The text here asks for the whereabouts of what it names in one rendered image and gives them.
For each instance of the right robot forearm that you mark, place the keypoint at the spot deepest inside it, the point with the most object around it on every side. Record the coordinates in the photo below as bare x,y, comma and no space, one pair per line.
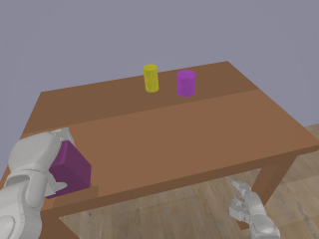
262,227

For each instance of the left robot hand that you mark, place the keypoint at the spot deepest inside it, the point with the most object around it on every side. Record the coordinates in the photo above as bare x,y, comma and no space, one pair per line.
38,152

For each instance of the sponge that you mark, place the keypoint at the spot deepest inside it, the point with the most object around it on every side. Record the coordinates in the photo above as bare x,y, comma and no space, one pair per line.
72,168

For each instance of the table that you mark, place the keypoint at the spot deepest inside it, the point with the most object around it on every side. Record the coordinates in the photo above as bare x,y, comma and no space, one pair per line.
140,143

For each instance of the left robot forearm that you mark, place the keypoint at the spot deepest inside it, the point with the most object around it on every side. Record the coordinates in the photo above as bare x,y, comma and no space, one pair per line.
21,200

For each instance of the right robot hand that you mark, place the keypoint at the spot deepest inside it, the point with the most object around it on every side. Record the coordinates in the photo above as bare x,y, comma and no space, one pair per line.
243,208

